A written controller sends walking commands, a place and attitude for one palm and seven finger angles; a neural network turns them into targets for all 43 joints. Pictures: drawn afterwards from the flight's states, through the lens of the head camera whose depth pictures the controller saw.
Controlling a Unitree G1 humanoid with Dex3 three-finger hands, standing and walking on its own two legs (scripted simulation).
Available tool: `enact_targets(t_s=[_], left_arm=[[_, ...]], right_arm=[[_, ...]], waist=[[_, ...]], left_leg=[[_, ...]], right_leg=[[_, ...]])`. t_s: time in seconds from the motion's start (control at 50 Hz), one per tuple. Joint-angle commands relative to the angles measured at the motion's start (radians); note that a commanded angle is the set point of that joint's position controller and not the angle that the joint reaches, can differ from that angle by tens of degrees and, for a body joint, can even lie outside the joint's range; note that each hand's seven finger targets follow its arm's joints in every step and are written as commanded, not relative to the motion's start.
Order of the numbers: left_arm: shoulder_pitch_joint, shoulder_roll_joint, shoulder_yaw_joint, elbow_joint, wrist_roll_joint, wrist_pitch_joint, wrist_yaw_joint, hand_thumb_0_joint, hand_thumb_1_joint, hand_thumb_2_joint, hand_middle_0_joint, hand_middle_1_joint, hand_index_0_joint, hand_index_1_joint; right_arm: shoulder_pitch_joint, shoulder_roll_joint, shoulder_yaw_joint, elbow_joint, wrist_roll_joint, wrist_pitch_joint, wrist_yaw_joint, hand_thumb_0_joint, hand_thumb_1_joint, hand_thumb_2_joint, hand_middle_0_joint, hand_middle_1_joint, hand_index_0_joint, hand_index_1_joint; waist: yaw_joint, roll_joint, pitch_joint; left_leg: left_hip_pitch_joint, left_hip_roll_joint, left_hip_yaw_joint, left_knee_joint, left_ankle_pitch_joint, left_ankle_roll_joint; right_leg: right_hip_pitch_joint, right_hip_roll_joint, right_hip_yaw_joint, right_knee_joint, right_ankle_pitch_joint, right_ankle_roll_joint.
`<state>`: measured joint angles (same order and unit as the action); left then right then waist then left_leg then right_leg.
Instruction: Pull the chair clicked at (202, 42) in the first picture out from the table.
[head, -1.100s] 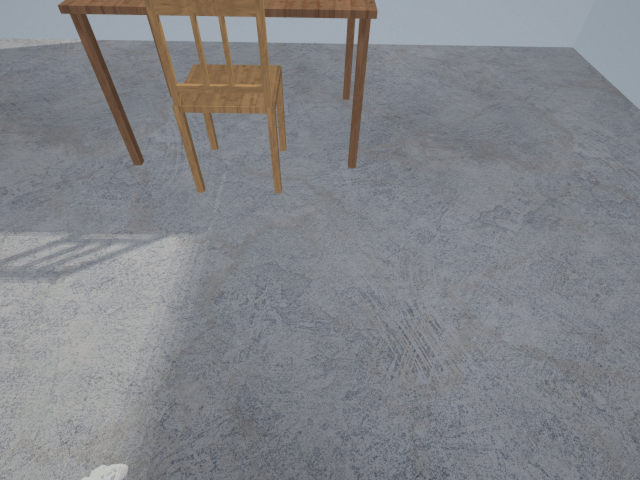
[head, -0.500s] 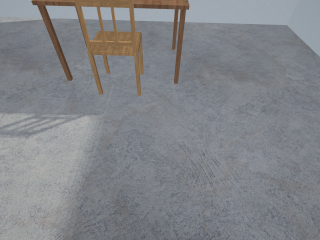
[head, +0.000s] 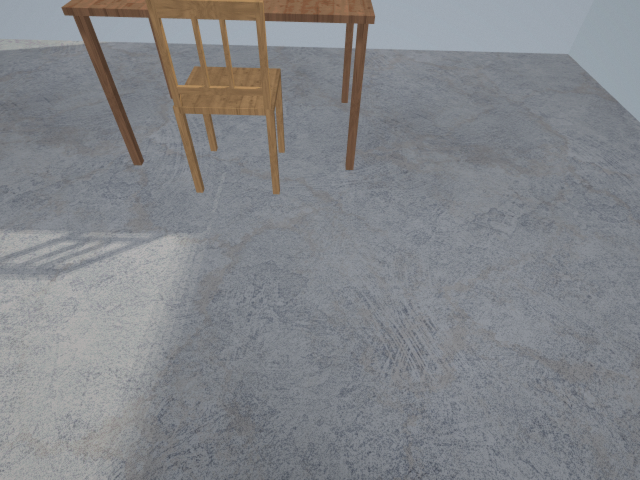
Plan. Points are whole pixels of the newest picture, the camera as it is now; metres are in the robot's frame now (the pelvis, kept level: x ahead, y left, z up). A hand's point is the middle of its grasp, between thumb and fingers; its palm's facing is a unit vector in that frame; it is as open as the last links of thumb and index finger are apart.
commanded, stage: look at it before walking up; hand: left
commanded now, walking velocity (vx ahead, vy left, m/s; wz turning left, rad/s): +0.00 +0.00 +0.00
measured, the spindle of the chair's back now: (201, 54) +1.49 +0.51 -0.12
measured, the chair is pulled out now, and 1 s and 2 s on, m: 0.00 0.00 0.00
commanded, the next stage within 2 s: walk to a spot facing it in 0.34 s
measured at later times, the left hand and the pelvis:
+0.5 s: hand out of the picture +0.07 +0.25 -0.16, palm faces -0.02 -0.94 -0.33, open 7.4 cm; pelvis +0.00 +0.00 +0.00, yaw +0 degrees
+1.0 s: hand out of the picture +0.09 +0.26 -0.18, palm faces +0.21 -0.96 -0.15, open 7.4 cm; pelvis +0.11 +0.07 +0.00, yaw +13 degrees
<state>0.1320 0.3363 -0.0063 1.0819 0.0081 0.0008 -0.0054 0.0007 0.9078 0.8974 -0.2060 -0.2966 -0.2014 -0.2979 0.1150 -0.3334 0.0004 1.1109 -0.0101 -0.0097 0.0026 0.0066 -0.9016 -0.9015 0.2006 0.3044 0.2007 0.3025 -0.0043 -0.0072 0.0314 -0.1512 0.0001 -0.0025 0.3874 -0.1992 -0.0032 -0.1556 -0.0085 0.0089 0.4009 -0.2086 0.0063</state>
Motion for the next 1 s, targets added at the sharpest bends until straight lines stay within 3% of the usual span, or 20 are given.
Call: enact_targets(t_s=[0.0, 0.42, 0.46, 0.5, 0.52, 0.56, 0.58, 0.6, 0.62, 0.66, 0.7, 0.72, 0.74, 0.76, 0.78, 0.82, 0.84, 0.88, 0.94, 0.98], left_arm=[[-0.036, 0.207, 0.037, -0.061, 0.003, -0.026, 0.018, 0.000, 0.900, 0.900, -0.200, -0.300, -0.200, -0.300], [-0.027, 0.207, 0.036, -0.055, 0.004, -0.026, 0.017, 0.000, 0.900, 0.900, -0.200, -0.300, -0.200, -0.300], [0.043, 0.094, 0.014, -0.026, 0.003, -0.008, 0.022, 0.000, 0.900, 0.900, -0.200, -0.300, -0.200, -0.300], [0.081, 0.104, 0.023, -0.029, 0.010, 0.008, 0.017, 0.000, 0.900, 0.900, -0.200, -0.300, -0.200, -0.300], [0.101, 0.116, 0.032, -0.036, 0.013, 0.012, 0.013, 0.000, 0.900, 0.900, -0.200, -0.300, -0.200, -0.300], [0.158, 0.156, 0.055, -0.052, 0.016, 0.009, 0.014, 0.000, 0.900, 0.900, -0.200, -0.300, -0.200, -0.300], [0.188, 0.162, 0.063, -0.060, 0.016, 0.002, 0.018, 0.000, 0.900, 0.900, -0.200, -0.300, -0.200, -0.300], [0.194, 0.158, 0.068, -0.065, 0.016, -0.012, 0.020, 0.000, 0.900, 0.900, -0.200, -0.300, -0.200, -0.300], [0.182, 0.151, 0.072, -0.074, 0.020, -0.022, 0.020, 0.000, 0.900, 0.900, -0.200, -0.300, -0.200, -0.300], [0.147, 0.139, 0.077, -0.089, 0.024, -0.033, 0.018, 0.000, 0.900, 0.900, -0.200, -0.300, -0.200, -0.300], [0.129, 0.113, 0.079, -0.093, 0.019, -0.028, 0.015, 0.000, 0.900, 0.900, -0.200, -0.300, -0.200, -0.300], [0.131, 0.082, 0.073, -0.097, 0.012, -0.021, 0.010, 0.000, 0.900, 0.900, -0.200, -0.300, -0.200, -0.300], [0.124, 0.003, 0.061, -0.129, 0.005, -0.014, 0.000, 0.000, 0.900, 0.900, -0.200, -0.300, -0.200, -0.300], [0.054, -0.023, 0.051, -0.189, 0.011, -0.022, -0.001, 0.000, 0.900, 0.900, -0.200, -0.300, -0.200, -0.300], [0.014, -0.012, 0.056, -0.192, 0.020, -0.028, 0.003, 0.000, 0.900, 0.900, -0.200, -0.300, -0.200, -0.300], [0.035, -0.029, 0.062, -0.156, 0.024, -0.040, -0.010, 0.000, 0.900, 0.900, -0.200, -0.300, -0.200, -0.300], [0.073, -0.045, 0.061, -0.133, 0.025, -0.040, -0.014, 0.000, 0.900, 0.900, -0.200, -0.300, -0.200, -0.300], [0.117, -0.065, 0.058, -0.107, 0.023, -0.033, -0.016, 0.000, 0.900, 0.900, -0.200, -0.300, -0.200, -0.300], [0.101, -0.086, 0.057, -0.111, 0.023, -0.026, -0.012, 0.000, 0.900, 0.900, -0.200, -0.300, -0.200, -0.300], [0.057, -0.091, 0.060, -0.124, 0.021, -0.029, -0.012, 0.000, 0.900, 0.900, -0.200, -0.300, -0.200, -0.300]], right_arm=[[-0.051, -0.203, -0.036, -0.059, 0.002, -0.023, -0.013, 0.000, -0.900, -0.900, 0.200, 0.300, 0.200, 0.300], [-0.052, -0.207, -0.034, -0.055, 0.003, -0.022, -0.013, 0.000, -0.900, -0.900, 0.200, 0.300, 0.200, 0.300], [0.009, -0.088, -0.006, -0.033, -0.005, -0.003, -0.005, 0.000, -0.900, -0.900, 0.200, 0.300, 0.200, 0.300], [0.036, -0.080, -0.009, -0.040, -0.012, 0.014, -0.001, 0.000, -0.900, -0.900, 0.200, 0.300, 0.200, 0.300], [0.041, -0.075, -0.013, -0.053, -0.015, 0.019, 0.001, 0.000, -0.900, -0.900, 0.200, 0.300, 0.200, 0.300], [0.054, -0.056, -0.019, -0.088, -0.014, 0.020, 0.001, 0.000, -0.900, -0.900, 0.200, 0.300, 0.200, 0.300], [0.043, -0.054, -0.027, -0.110, -0.012, 0.018, 0.003, 0.000, -0.900, -0.900, 0.200, 0.300, 0.200, 0.300], [0.029, -0.053, -0.034, -0.127, -0.010, 0.011, 0.009, 0.000, -0.900, -0.900, 0.200, 0.300, 0.200, 0.300], [0.031, -0.040, -0.038, -0.139, -0.008, 0.005, 0.017, 0.000, -0.900, -0.900, 0.200, 0.300, 0.200, 0.300], [0.079, -0.001, -0.039, -0.142, -0.004, -0.002, 0.028, 0.000, -0.900, -0.900, 0.200, 0.300, 0.200, 0.300], [0.200, 0.024, -0.042, -0.110, -0.005, -0.009, 0.027, 0.000, -0.900, -0.900, 0.200, 0.300, 0.200, 0.300], [0.305, -0.005, -0.052, -0.080, -0.007, -0.012, 0.021, 0.000, -0.900, -0.900, 0.200, 0.300, 0.200, 0.300], [0.415, -0.096, -0.082, -0.056, -0.021, -0.020, 0.011, 0.000, -0.900, -0.900, 0.200, 0.300, 0.200, 0.300], [0.490, -0.143, -0.090, -0.049, -0.020, -0.026, -0.001, 0.000, -0.900, -0.900, 0.200, 0.300, 0.200, 0.300], [0.456, -0.115, -0.086, -0.051, -0.012, -0.024, -0.007, 0.000, -0.900, -0.900, 0.200, 0.300, 0.200, 0.300], [0.359, -0.030, -0.065, -0.075, -0.008, -0.044, -0.015, 0.000, -0.900, -0.900, 0.200, 0.300, 0.200, 0.300], [0.330, -0.005, -0.059, -0.073, -0.008, -0.055, -0.019, 0.000, -0.900, -0.900, 0.200, 0.300, 0.200, 0.300], [0.330, 0.023, -0.055, -0.057, -0.002, -0.070, -0.024, 0.000, -0.900, -0.900, 0.200, 0.300, 0.200, 0.300], [0.365, 0.044, -0.057, -0.032, 0.002, -0.077, -0.028, 0.000, -0.900, -0.900, 0.200, 0.300, 0.200, 0.300], [0.393, 0.058, -0.059, -0.015, 0.003, -0.079, -0.030, 0.000, -0.900, -0.900, 0.200, 0.300, 0.200, 0.300]], waist=[[0.008, 0.004, -0.057], [0.009, 0.006, -0.050], [0.010, -0.009, -0.069], [0.021, -0.027, 0.012], [0.029, -0.066, 0.046], [0.048, -0.193, 0.052], [0.057, -0.214, 0.056], [0.056, -0.183, 0.067], [0.043, -0.135, 0.064], [0.008, -0.120, 0.057], [-0.043, -0.068, 0.040], [-0.077, 0.036, 0.019], [-0.116, 0.311, 0.026], [-0.126, 0.324, 0.055], [-0.106, 0.189, 0.065], [-0.061, 0.079, 0.089], [-0.035, 0.082, 0.078], [-0.015, 0.083, 0.041], [-0.015, 0.071, 0.049], [-0.028, 0.068, 0.058]], left_leg=[[0.011, 0.113, -0.103, -0.066, 0.106, 0.034], [0.022, 0.114, -0.107, -0.081, 0.107, 0.033], [-0.004, 0.098, -0.093, -0.054, 0.013, 0.019], [-0.136, 0.069, -0.097, -0.021, -0.225, 0.026], [-0.213, 0.044, -0.090, 0.022, -0.304, 0.027], [-0.323, 0.005, 0.001, 0.239, -0.272, 0.018], [-0.362, 0.018, 0.017, 0.356, -0.282, 0.018], [-0.398, 0.053, 0.012, 0.432, -0.278, 0.020], [-0.397, 0.073, 0.017, 0.451, -0.271, 0.020], [-0.302, 0.087, 0.054, 0.347, -0.245, 0.015], [-0.049, 0.039, 0.125, 0.172, -0.129, 0.015], [0.091, 0.045, 0.077, 0.090, -0.166, 0.023], [0.158, 0.258, -0.320, -0.104, -0.408, 0.110], [0.149, 0.401, -0.600, -0.252, -0.463, 0.209], [0.095, 0.416, -0.619, -0.249, -0.495, 0.245], [0.022, 0.327, -0.462, -0.244, -0.377, 0.216], [0.007, 0.291, -0.371, -0.233, -0.267, 0.199], [0.020, 0.237, -0.255, -0.216, -0.070, 0.192], [0.062, 0.222, -0.203, -0.221, 0.041, 0.204], [0.110, 0.220, -0.192, -0.222, 0.095, 0.210]], right_leg=[[-0.002, -0.112, 0.099, -0.079, 0.079, -0.035], [0.002, -0.111, 0.101, -0.095, 0.079, -0.033], [0.016, -0.112, 0.077, -0.085, -0.067, -0.011], [-0.013, -0.119, 0.100, -0.101, -0.312, -0.020], [-0.015, -0.141, 0.135, -0.124, -0.400, -0.037], [0.027, -0.270, 0.257, -0.216, -0.519, -0.103], [0.041, -0.336, 0.310, -0.250, -0.515, -0.144], [0.046, -0.375, 0.316, -0.257, -0.450, -0.177], [0.050, -0.380, 0.263, -0.239, -0.362, -0.184], [0.002, -0.354, 0.121, -0.171, -0.237, -0.156], [-0.150, -0.285, -0.015, -0.061, -0.255, -0.096], [-0.244, -0.216, -0.099, 0.100, -0.280, -0.054], [-0.439, -0.080, -0.195, 0.438, -0.342, 0.015], [-0.585, -0.026, -0.124, 0.652, -0.421, 0.019], [-0.610, -0.080, -0.037, 0.769, -0.346, -0.004], [-0.589, -0.125, -0.002, 0.791, -0.179, 0.003], [-0.545, -0.135, -0.012, 0.759, -0.131, 0.013], [-0.489, -0.130, -0.034, 0.704, -0.072, 0.029], [-0.512, -0.131, -0.050, 0.639, -0.022, 0.049], [-0.544, -0.132, -0.058, 0.582, 0.004, 0.055]])
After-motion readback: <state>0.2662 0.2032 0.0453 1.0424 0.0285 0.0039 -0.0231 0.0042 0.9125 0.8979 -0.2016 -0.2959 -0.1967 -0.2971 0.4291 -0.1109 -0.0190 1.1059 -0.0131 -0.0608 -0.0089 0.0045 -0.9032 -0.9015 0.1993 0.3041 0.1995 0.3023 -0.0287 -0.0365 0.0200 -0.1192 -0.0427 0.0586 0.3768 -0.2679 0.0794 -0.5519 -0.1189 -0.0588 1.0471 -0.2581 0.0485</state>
